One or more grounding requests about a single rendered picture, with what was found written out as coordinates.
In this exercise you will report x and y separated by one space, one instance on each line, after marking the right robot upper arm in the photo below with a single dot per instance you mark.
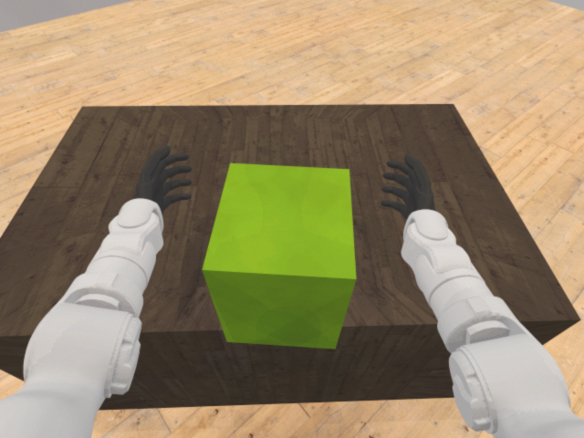
510 388

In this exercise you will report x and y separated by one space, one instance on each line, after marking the robot right hand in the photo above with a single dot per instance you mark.
418 185

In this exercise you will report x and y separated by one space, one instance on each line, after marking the carton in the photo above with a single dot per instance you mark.
280 264

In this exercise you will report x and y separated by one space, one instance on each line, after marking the robot left forearm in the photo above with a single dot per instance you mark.
120 271

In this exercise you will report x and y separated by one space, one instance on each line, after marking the left robot upper arm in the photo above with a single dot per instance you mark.
83 355

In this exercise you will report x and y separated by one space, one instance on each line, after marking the robot left hand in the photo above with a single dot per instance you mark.
152 185

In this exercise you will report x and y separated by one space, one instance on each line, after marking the pedestal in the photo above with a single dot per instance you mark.
389 347

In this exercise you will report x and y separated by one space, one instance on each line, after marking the robot right forearm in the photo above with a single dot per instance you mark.
466 310

